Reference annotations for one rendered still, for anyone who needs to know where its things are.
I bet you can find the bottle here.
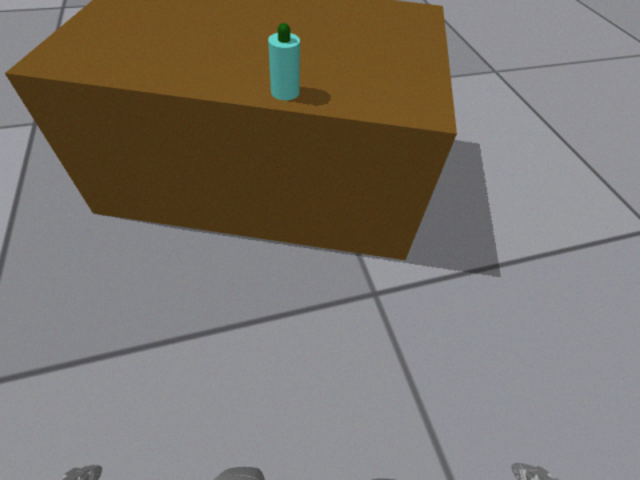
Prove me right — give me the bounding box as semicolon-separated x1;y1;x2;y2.
268;23;300;100

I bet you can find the right robot hand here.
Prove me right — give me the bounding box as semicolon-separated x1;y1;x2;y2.
512;463;559;480

